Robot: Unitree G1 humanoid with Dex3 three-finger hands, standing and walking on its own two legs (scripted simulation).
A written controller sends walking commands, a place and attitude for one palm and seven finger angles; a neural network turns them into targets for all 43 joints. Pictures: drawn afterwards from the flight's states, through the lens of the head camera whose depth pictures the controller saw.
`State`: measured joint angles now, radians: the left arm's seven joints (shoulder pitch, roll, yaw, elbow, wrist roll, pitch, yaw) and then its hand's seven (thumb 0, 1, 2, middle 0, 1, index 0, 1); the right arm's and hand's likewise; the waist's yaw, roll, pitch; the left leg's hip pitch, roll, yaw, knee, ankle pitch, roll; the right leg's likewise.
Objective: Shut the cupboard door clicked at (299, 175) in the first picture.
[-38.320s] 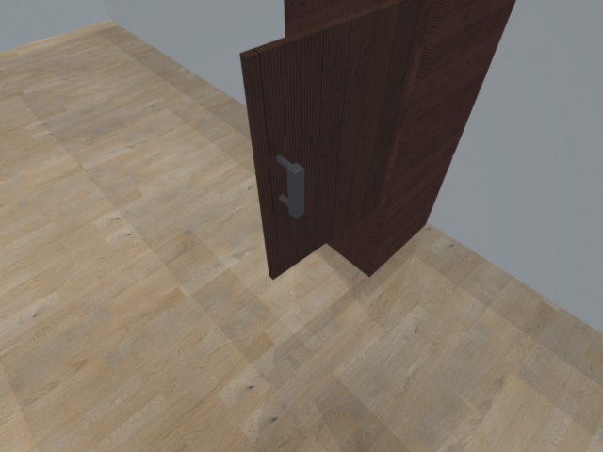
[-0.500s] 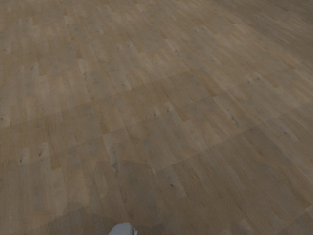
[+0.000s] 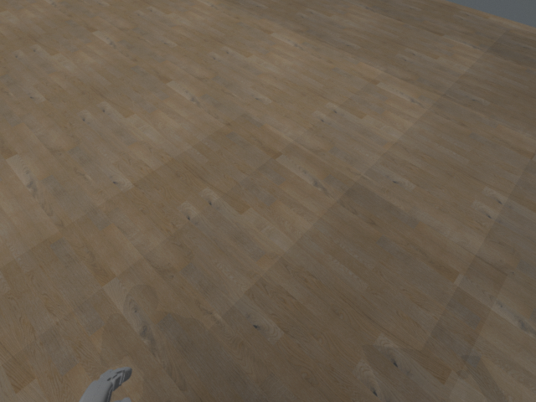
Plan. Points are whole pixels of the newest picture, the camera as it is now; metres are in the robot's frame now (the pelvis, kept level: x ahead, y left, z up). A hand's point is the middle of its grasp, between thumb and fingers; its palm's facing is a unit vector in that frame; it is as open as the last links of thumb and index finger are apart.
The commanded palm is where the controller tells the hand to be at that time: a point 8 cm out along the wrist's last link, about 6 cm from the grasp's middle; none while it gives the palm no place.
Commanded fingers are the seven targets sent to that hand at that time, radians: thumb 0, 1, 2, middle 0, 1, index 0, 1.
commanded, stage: turn to face it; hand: left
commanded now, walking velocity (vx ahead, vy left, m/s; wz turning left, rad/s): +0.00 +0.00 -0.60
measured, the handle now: out of the picture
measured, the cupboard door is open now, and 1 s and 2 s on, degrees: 59 59 59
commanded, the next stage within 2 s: take the last steps up to it in 2.00 s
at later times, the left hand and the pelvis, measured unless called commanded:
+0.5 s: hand (151, 381) +0.17 +0.21 -0.16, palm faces -0.25 -0.95 -0.18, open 7.4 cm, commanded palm none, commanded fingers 0.00 0.90 0.90 -0.20 -0.30 -0.20 -0.30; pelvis +0.03 +0.03 +0.01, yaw -18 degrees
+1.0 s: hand (204, 351) +0.22 +0.13 -0.16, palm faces -0.54 -0.82 -0.22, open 7.4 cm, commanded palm none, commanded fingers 0.00 0.90 0.90 -0.20 -0.30 -0.20 -0.30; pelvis +0.05 +0.01 +0.01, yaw -35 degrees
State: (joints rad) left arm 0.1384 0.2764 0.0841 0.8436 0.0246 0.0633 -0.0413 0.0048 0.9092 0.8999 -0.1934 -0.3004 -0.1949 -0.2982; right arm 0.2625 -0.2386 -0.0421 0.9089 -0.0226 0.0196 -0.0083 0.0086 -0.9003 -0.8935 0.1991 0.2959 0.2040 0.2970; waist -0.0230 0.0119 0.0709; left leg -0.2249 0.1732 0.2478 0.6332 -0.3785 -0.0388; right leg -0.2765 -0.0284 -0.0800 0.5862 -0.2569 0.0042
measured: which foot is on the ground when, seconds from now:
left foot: down 0.00-0.00, up 0.02-0.30, down 0.32-0.70, up 0.72-1.00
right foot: down 0.00-0.32, up 0.34-0.68, down 0.70-1.00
